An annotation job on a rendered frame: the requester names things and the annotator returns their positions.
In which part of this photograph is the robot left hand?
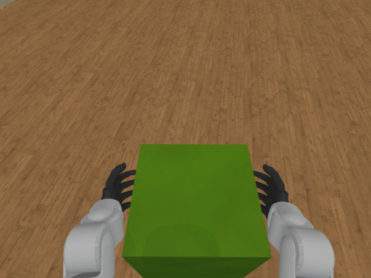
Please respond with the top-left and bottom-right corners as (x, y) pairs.
(101, 163), (136, 212)

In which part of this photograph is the robot right hand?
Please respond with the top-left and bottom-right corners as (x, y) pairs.
(253, 164), (289, 219)

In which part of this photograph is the right robot forearm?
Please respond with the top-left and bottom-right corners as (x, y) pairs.
(267, 202), (335, 278)

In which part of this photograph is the carton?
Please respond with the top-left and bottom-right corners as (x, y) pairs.
(122, 144), (272, 278)

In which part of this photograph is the left robot forearm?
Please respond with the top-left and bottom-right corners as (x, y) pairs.
(63, 199), (124, 278)

